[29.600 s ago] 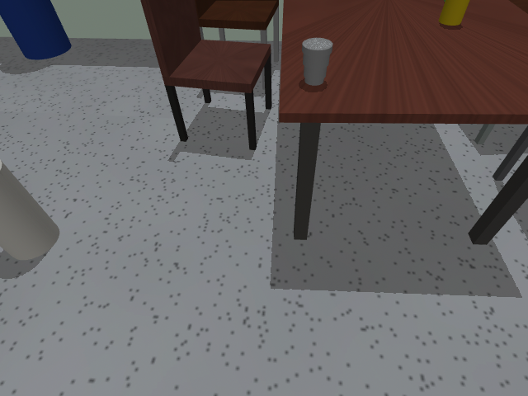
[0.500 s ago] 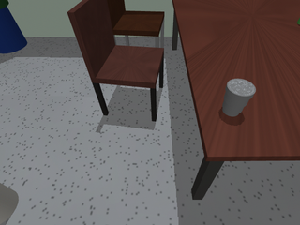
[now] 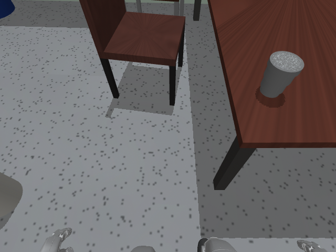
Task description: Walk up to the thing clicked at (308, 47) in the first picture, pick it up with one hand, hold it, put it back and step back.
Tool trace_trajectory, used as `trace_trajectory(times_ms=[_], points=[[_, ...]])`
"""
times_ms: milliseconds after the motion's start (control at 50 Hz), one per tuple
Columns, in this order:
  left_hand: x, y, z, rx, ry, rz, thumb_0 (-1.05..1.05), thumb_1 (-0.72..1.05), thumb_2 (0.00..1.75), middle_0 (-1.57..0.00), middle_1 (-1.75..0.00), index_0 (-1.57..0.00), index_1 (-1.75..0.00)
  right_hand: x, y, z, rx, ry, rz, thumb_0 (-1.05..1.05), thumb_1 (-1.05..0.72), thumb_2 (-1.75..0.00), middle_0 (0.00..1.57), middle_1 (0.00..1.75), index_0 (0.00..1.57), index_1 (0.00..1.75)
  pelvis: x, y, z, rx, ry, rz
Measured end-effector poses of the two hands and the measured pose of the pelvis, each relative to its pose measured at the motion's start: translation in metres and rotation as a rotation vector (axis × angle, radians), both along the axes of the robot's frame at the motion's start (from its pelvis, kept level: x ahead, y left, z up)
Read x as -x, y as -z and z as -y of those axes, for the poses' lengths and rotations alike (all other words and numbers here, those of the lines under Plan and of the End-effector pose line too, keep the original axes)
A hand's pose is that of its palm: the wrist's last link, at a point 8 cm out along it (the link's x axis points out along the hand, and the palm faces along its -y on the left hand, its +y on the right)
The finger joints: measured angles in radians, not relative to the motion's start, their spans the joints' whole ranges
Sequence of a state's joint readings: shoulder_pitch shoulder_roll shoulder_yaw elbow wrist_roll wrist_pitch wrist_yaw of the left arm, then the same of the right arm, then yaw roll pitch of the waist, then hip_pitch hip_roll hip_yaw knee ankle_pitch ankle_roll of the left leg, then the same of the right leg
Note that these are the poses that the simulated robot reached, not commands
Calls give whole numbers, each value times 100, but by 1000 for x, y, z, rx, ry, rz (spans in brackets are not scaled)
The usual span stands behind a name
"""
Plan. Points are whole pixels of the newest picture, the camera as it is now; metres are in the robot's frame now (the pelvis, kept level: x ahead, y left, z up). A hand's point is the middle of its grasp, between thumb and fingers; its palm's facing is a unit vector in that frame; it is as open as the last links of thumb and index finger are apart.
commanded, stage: step back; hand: right
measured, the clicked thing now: (277, 77) +0.56 -0.29 +0.04
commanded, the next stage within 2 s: none
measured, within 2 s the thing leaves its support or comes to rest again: neither
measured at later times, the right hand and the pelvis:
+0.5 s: hand out of the picture -0.01 -0.26 -0.16, palm faces +0.06 +0.92 -0.38, open 7.4 cm; pelvis -0.09 +0.01 -0.01, yaw -5 degrees
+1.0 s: hand out of the picture -0.12 -0.25 -0.13, palm faces +0.00 +0.90 -0.43, open 7.4 cm; pelvis -0.21 +0.02 +0.00, yaw -4 degrees
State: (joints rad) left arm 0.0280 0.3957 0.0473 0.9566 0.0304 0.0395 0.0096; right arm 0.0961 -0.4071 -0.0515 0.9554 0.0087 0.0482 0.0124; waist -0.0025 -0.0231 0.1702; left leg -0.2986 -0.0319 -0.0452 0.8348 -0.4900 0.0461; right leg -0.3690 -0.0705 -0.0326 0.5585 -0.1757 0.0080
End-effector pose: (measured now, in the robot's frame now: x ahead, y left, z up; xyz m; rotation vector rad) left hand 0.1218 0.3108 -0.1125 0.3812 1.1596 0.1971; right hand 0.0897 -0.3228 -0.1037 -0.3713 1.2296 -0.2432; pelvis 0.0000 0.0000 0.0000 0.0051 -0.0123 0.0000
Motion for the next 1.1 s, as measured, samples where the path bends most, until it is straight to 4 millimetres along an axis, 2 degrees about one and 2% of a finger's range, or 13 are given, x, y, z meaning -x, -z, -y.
trace_trajectory(times_ms=[80, 160, 220, 360, 500, 660, 780, 840, 940, 1020, 1100], points=[[-3, 16, -19, 14, 19, 41, 1, 91, 89, -21, -30, -21, -30, 36, 3, -12, 50, 3, -29, 0, -90, -90, 20, 30, 20, 30, 19, 14, -20, -5, 4, 8], [9, 14, -23, 27, 14, 17, 1, 91, 89, -20, -30, -21, -30, 75, -6, -30, 38, 28, -87, 0, -90, -90, 20, 30, 20, 30, 31, 3, -26, 20, 2, 10], [25, 12, -23, 40, 16, -2, 1, 91, 89, -20, -30, -20, -30, 91, -11, -37, 38, 43, -100, 1, -90, -90, 21, 30, 20, 30, 38, -3, -29, 24, 18, 2], [63, 8, -19, 29, 51, -65, 1, 91, 89, -20, -30, -21, -30, 102, -5, -40, 20, 58, -20, 1, -90, -90, 21, 30, 20, 30, 61, -3, -30, 23, 64, 4], [90, 2, -3, -6, 71, -38, 1, 91, 89, -20, -30, -21, -30, 107, 19, -23, -26, 65, 58, 1, -90, -90, 21, 30, 20, 30, 89, 9, -15, 27, 88, 21], [114, -22, 5, -11, 66, 44, 1, 91, 89, -21, -30, -21, -30, 123, 12, -22, -33, 25, 81, 1, -90, -90, 21, 30, 20, 30, 121, -2, -13, -20, 82, 6], [134, -16, -5, 0, 67, 106, 1, 91, 89, -21, -30, -21, -30, 151, 10, -27, 0, -24, 58, 1, -90, -90, 20, 30, 20, 30, 153, 4, -22, -7, 39, 8], [151, -4, -15, 19, 57, 107, 1, 91, 89, -21, -30, -21, -30, 172, 8, -34, 18, -34, 54, 1, -90, -90, 20, 30, 20, 30, 170, 10, -27, -23, 35, 26], [190, 0, -19, 28, 21, 43, 1, 91, 89, -21, -30, -21, -30, 208, -8, -39, 15, -18, 51, 1, -90, -90, 21, 30, 20, 30, 193, 0, -26, 9, 48, 27], [225, -1, -18, 28, 17, -1, 1, 91, 89, -20, -30, -21, -30, 226, -16, -33, 26, -9, 72, 1, -90, -90, 21, 30, 20, 30, 213, -4, -20, 22, 72, 20], [259, 1, -12, 11, 34, -52, 1, 91, 89, -20, -30, -21, -30, 241, -15, -19, 31, -7, 117, 1, -90, -90, 21, 30, 20, 30, 239, -1, -11, 23, 100, 16]])
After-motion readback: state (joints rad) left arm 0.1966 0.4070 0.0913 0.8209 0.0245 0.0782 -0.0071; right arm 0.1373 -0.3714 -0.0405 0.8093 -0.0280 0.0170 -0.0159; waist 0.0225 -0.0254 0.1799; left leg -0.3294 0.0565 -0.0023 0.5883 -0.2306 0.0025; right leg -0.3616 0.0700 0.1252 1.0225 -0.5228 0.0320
